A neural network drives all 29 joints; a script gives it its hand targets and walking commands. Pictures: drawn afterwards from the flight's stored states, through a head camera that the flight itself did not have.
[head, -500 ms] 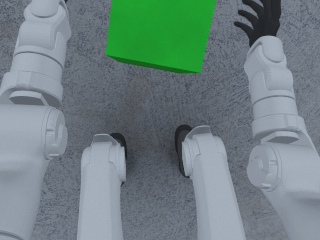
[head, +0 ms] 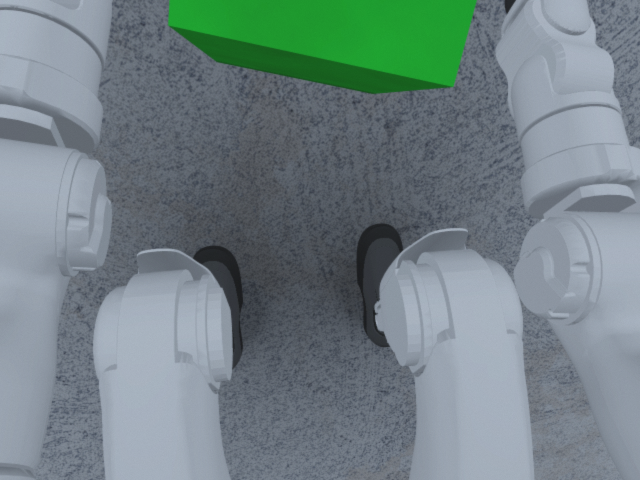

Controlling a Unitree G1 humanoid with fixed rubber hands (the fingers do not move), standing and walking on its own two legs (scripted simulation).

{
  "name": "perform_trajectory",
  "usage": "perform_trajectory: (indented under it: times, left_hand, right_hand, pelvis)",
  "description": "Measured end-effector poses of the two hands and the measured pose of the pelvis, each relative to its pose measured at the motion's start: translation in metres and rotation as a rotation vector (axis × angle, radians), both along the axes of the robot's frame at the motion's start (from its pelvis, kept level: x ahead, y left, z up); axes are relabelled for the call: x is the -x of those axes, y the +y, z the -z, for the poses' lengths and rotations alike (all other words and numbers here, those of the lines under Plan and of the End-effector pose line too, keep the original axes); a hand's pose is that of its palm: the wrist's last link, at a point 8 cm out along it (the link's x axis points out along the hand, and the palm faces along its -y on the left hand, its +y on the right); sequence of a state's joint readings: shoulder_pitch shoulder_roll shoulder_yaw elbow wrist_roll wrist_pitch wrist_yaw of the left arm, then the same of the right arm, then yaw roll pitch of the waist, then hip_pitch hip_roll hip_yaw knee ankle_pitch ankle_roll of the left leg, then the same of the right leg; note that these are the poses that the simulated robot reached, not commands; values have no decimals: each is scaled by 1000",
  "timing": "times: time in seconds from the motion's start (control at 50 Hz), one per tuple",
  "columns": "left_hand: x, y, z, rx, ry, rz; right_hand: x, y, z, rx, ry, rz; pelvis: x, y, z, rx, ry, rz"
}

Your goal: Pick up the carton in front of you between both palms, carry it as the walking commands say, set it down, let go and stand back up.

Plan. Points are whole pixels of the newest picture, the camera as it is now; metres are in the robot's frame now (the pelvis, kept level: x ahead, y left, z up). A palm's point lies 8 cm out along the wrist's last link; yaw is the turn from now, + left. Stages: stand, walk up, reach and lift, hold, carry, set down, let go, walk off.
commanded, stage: reach and lift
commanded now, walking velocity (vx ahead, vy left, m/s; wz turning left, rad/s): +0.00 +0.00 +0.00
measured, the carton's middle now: out of the picture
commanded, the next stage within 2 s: none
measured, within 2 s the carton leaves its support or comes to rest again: leaves its support in 0.60 s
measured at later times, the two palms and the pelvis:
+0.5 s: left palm out of the picture +0.59 +0.12 -0.18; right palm out of the picture +0.53 -0.18 -0.18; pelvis -0.01 +0.00 +0.00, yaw +0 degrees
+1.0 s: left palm out of the picture +0.56 +0.14 -0.01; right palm out of the picture +0.51 -0.15 -0.03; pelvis +0.00 +0.00 +0.05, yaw +3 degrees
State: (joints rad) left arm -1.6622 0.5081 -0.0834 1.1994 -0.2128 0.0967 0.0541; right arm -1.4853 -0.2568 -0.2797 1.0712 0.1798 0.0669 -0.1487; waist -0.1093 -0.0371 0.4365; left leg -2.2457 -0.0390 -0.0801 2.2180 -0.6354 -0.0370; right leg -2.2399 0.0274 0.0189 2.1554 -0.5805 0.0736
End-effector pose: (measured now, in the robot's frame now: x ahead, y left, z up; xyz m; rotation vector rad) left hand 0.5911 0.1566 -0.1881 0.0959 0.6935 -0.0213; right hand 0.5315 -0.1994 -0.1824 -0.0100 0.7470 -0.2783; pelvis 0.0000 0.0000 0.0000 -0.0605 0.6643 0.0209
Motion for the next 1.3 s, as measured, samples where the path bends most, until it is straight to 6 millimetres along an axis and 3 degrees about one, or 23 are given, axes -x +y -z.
perform_trajectory:
  times: [0.18,0.32,0.42,0.52,0.72,0.76,0.86,1.08,1.2,1.3]
  left_hand:
    - [0,-12,-20,6,-24,47]
    - [9,-21,-12,7,25,54]
    - [8,-31,-6,9,24,67]
    - [-3,-35,-11,11,28,66]
    - [5,-29,-21,31,34,33]
    - [5,-27,-33,22,5,18]
    - [9,-26,-93,44,-47,-28]
    - [51,-10,-215,65,-86,-89]
    - [75,-5,-239,38,-7,-90]
    - [77,-5,-252,41,-21,-90]
  right_hand:
    - [8,12,-11,-24,-1,6]
    - [13,16,-4,-42,23,-11]
    - [5,24,-2,-29,10,-28]
    - [-3,23,-5,-24,19,-26]
    - [-2,27,-15,-57,31,-38]
    - [-2,30,-27,-58,3,-28]
    - [8,38,-71,-76,-52,22]
    - [26,49,-200,-68,-89,-38]
    - [48,53,-223,-52,-6,-74]
    - [51,53,-235,-52,-22,-69]
  pelvis:
    - [4,0,2,5,-3,1]
    - [12,1,-5,6,-6,2]
    - [12,1,-5,7,-20,-5]
    - [7,1,-1,14,-28,-1]
    - [-6,2,8,4,11,-12]
    - [-6,2,6,4,20,-18]
    - [-5,0,-8,1,41,-29]
    - [7,-4,-66,-3,86,-44]
    - [16,-3,-93,-4,90,-55]
    - [19,-2,-112,-2,98,-57]
